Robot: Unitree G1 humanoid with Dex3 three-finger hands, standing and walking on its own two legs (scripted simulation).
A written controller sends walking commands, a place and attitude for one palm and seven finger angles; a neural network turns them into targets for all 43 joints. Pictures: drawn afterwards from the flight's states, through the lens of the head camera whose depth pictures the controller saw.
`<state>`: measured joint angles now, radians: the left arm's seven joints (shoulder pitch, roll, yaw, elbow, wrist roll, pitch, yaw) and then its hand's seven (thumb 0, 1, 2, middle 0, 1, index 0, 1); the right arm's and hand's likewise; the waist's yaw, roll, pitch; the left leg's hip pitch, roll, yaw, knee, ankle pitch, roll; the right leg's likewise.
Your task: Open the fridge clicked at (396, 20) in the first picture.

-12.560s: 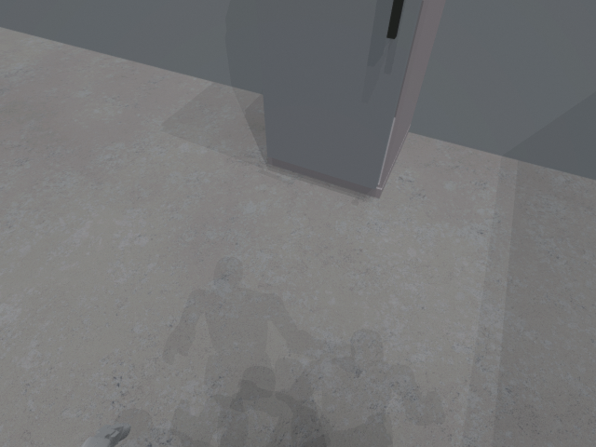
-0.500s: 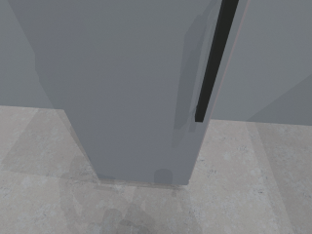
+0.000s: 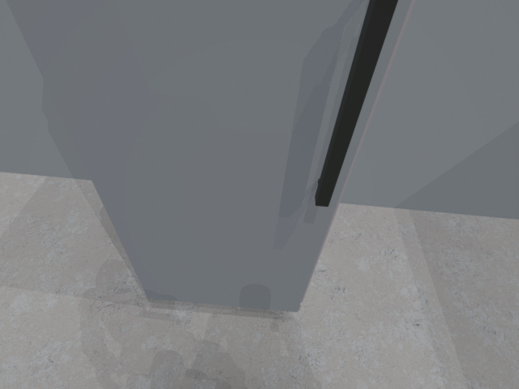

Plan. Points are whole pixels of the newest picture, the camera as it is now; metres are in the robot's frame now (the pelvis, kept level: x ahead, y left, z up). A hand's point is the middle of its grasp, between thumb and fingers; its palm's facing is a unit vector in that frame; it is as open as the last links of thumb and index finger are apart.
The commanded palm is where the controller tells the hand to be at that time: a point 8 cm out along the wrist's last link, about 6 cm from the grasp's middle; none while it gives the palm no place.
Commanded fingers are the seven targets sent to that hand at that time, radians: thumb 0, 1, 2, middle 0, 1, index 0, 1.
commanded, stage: look again from close up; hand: right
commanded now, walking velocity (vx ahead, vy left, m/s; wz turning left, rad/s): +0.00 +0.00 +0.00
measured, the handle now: (344, 112) +0.49 -0.10 +0.20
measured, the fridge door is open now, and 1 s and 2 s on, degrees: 0 0 0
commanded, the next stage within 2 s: raise the hand to about handle height in 0.50 s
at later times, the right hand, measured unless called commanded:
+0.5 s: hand out of the picture +0.03 -0.16 -0.17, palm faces +0.00 +0.98 -0.21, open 7.3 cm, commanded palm none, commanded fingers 0.00 -0.90 -0.90 0.20 0.30 0.20 0.30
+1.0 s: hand out of the picture +0.15 -0.17 -0.03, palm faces +0.05 +1.00 +0.02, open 8.4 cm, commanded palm +0.13 -0.23 -0.01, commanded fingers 0.00 -0.41 -0.69 0.23 0.62 0.23 0.62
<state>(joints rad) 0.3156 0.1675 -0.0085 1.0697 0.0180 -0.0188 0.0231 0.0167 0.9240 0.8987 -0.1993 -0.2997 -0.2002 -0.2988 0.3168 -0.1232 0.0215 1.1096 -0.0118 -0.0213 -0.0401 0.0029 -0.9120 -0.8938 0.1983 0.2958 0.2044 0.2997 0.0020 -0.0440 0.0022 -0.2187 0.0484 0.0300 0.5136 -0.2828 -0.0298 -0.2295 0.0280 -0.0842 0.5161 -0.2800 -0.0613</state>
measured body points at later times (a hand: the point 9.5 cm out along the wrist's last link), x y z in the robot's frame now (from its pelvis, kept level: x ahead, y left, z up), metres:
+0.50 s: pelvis +0.01 +0.01 +0.01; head +0.02 +0.02 +0.46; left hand +0.03 +0.24 -0.15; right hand +0.03 -0.22 -0.15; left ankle -0.01 +0.14 -0.74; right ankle +0.00 -0.08 -0.74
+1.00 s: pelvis -0.02 +0.05 -0.04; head +0.00 +0.03 +0.41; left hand +0.20 +0.30 -0.07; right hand +0.14 -0.22 -0.03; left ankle -0.01 +0.14 -0.74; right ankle +0.00 -0.08 -0.73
